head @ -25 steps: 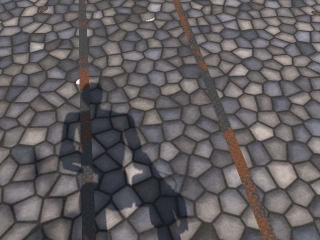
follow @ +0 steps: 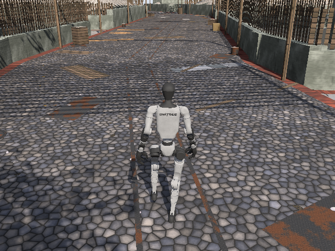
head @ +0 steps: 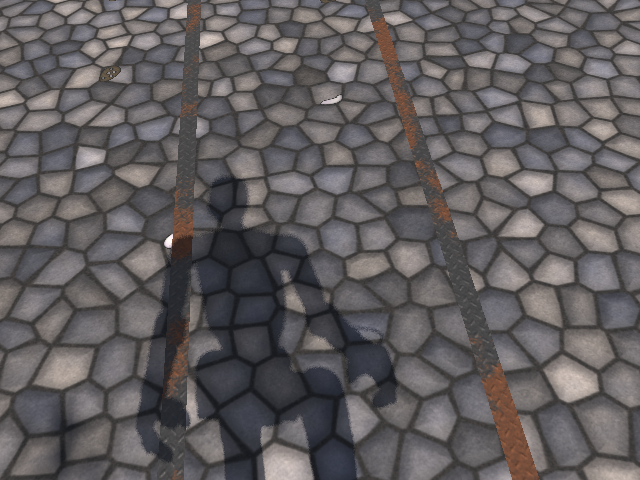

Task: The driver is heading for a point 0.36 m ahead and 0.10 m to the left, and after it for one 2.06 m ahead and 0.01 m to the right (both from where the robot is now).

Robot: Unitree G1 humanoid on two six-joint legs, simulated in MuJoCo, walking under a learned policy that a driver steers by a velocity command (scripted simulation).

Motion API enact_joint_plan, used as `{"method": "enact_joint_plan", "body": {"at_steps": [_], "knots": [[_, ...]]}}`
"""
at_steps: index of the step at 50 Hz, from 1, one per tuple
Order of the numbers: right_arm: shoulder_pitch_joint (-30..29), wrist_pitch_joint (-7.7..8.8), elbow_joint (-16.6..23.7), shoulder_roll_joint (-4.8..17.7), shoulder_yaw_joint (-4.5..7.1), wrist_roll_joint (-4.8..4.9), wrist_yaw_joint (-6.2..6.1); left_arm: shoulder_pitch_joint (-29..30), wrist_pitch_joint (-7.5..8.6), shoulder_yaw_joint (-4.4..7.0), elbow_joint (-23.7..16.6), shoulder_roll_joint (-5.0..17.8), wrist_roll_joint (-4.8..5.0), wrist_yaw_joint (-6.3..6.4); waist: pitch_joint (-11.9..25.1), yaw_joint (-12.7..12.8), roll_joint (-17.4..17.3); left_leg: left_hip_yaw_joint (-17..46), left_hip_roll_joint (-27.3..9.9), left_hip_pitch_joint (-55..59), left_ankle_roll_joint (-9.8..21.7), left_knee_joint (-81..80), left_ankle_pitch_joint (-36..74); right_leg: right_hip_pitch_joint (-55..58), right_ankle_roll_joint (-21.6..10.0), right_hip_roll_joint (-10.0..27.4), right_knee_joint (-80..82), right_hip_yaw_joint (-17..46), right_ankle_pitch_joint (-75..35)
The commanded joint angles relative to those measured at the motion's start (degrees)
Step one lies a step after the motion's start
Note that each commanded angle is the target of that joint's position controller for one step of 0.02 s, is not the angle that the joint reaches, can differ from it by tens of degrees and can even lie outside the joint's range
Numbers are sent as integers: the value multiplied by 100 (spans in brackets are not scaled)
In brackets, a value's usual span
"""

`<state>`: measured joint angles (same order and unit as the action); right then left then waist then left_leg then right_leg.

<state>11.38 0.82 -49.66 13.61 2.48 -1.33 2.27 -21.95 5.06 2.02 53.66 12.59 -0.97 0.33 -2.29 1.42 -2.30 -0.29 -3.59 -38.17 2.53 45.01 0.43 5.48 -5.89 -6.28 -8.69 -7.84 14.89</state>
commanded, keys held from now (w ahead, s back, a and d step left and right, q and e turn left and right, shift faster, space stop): w+q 0.22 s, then q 0.08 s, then e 0.70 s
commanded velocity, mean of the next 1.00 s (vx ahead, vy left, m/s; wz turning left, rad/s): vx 0.22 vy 0.00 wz -0.03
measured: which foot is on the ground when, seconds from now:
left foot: up 0.00-0.14, down 0.16-0.64, up 0.66-1.00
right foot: down 0.00-0.14, up 0.16-0.64, down 0.66-1.00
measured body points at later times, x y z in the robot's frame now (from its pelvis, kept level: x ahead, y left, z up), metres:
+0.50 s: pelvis +0.25 +0.04 +0.00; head +0.28 +0.06 +0.45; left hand +0.32 +0.31 -0.13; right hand +0.34 -0.21 -0.12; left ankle +0.20 +0.08 -0.74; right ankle +0.41 -0.08 -0.69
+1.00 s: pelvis +0.33 +0.04 +0.00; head +0.37 +0.02 +0.45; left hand +0.41 +0.32 -0.12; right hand +0.45 -0.23 -0.13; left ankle +0.35 +0.20 -0.69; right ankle +0.40 -0.02 -0.74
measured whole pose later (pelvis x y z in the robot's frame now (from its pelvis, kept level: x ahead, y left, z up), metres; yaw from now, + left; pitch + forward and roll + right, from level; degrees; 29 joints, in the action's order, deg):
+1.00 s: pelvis +0.33 +0.04 +0.00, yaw -4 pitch +1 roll +1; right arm 7.6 -2.9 -47.1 15.0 1.9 -0.9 -2.2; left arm -14.9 -2.1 4.2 47.4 15.9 -1.1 0.3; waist -3.2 2.3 -0.4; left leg 5.0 0.4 -26.1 -2.6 50.0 -22.8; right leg -18.9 -5.1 -7.7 -23.8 7.8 5.3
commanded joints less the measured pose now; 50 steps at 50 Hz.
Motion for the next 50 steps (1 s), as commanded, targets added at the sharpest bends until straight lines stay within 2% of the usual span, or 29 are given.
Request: {"method": "enact_joint_plan", "body": {"at_steps": [1,4,6,7,8,9,10,11,12,13,15,16,18,21,24,26,29,31,32,33,34,35,36,37,38,40,44,47,50], "knots": [[-883,110,610,169,-37,-29,45,-361,58,77,-33,622,-10,106,-467,189,502,-445,131,-127,132,-627,34,14,-46,1767,24,126,-3844],[-664,106,622,244,-12,-23,25,-324,14,90,64,839,-39,196,-186,-25,695,-839,546,563,442,-950,-693,406,62,1890,-831,-134,-6059],[142,109,410,434,78,-42,-21,-171,-61,135,50,1032,-74,246,280,-414,853,-930,867,1447,728,-1035,-1279,400,82,1983,-2117,-244,-7087],[833,146,203,612,172,-74,-46,-72,-100,155,-6,1110,-78,235,651,-728,818,-765,955,2326,914,-1352,-1343,31,62,1972,-3185,-272,-6594],[1665,170,2,950,319,-160,-105,184,-87,149,-171,1121,-28,198,1069,-1218,441,74,436,3641,1270,-1845,-1449,-1040,114,1745,-4831,-383,-4986],[1618,130,52,1576,491,-152,-182,-119,-27,23,-486,447,15,55,1447,-730,-930,2890,-1297,5387,2136,-1971,-1077,-3562,386,589,-7017,-306,572],[1543,91,41,1536,502,102,-147,368,37,92,-671,801,-24,20,1670,-863,-443,4340,-1564,5624,2535,-2664,-1078,-4601,376,267,-7803,964,1379],[1164,77,69,1341,460,134,-177,709,129,63,-833,796,-1,-17,816,-694,-56,3436,-1469,4933,2280,-2861,-974,-4966,337,734,-7423,1217,756],[870,79,107,1005,376,120,-185,736,176,66,-842,836,42,-15,311,-463,350,2876,-1290,4129,2016,-2976,-2,-4689,383,895,-6939,1098,450],[615,109,153,821,317,106,-202,678,119,78,-790,809,11,11,4,-202,603,2304,-1010,3490,1774,-2970,1240,-4313,477,1011,-6559,1055,417],[460,200,192,748,254,146,-211,439,-143,55,-793,679,-129,20,108,62,487,1534,-614,2888,1546,-2896,2750,-3656,703,1047,-6038,1005,495],[480,261,169,795,250,141,-198,302,-241,38,-763,594,-138,9,214,136,411,1241,-514,2834,1475,-2867,3387,-3537,759,997,-5821,887,420],[575,303,103,837,230,106,-193,249,-321,10,-736,495,-100,-21,343,150,170,756,-290,2784,1247,-2870,4047,-3389,786,935,-5237,676,27],[698,276,-29,653,114,90,-218,653,-357,-36,-779,429,-53,-55,357,-40,-152,264,-54,2956,707,-2919,4129,-3266,708,920,-4204,491,-697],[811,263,-128,645,58,48,-269,1050,-362,-63,-803,437,38,-39,374,-296,-238,88,-187,3439,472,-2935,3943,-3237,545,889,-3459,462,-1276],[790,244,-185,659,40,3,-334,1144,-349,-63,-784,487,42,-18,323,-348,-208,40,-379,3701,483,-2840,3825,-3195,450,825,-3168,536,-1216],[612,162,-199,808,82,19,-460,997,-312,6,-767,680,-39,-8,216,-246,-208,71,-666,3999,584,-2252,4157,-3075,253,618,-2868,504,-432],[460,108,-171,904,122,66,-529,461,-267,63,-607,727,-62,14,318,-19,-142,75,-673,4101,561,-1376,4380,-2656,36,431,-2320,454,-221],[333,89,-128,987,153,93,-547,16,-214,96,-504,760,-78,29,469,275,66,-83,-495,3842,420,-533,3849,-2054,-122,517,-1687,660,-1219],[231,128,114,993,152,105,-552,-464,-178,223,-480,1217,-104,63,903,452,665,-373,37,2910,185,1058,1757,-1047,-542,1460,-1669,1944,-4002],[683,80,233,433,67,113,-471,-340,-248,322,-496,1605,2,58,1162,-36,1698,-425,1316,1282,-92,2686,-3634,-203,-1716,2840,-1678,3751,-7205],[912,-35,86,406,13,-76,-441,-294,-301,304,-497,1412,221,6,1527,-98,969,406,843,1323,-110,2917,-3704,-449,-1897,2863,-1488,3822,-6181],[575,-91,103,549,47,-37,-439,147,-385,318,-625,1226,151,11,834,-72,713,412,712,1014,-165,3071,-3398,-1085,-1815,2574,-1273,3496,-4549],[227,-110,179,661,80,-36,-437,544,-478,248,-731,955,83,24,325,-140,317,409,523,869,-212,2717,-3014,-1654,-1486,2154,-985,3103,-3319],[28,-140,271,725,105,-43,-423,716,-526,214,-794,842,69,45,176,-186,341,369,430,869,-269,2345,-2744,-1885,-1215,1832,-840,2860,-2705],[162,-239,278,590,70,-50,-387,674,-558,245,-790,905,36,50,399,-233,577,239,507,1147,-402,1979,-2398,-2008,-974,1459,-811,2526,-2520],[30,-321,392,513,37,13,-427,498,-579,365,-807,1168,13,26,618,-108,735,239,510,1085,-542,1152,-2359,-1804,-808,1345,-762,2756,-1612],[-244,-348,529,600,52,37,-458,493,-659,412,-870,1211,-9,23,558,33,917,325,495,1011,-554,720,-2301,-1781,-719,1312,-607,3144,-378],[-356,-299,625,612,40,69,-475,544,-709,458,-919,1252,-35,9,503,95,955,387,550,1130,-505,311,-2337,-1780,-664,1295,-607,3448,-62]]}}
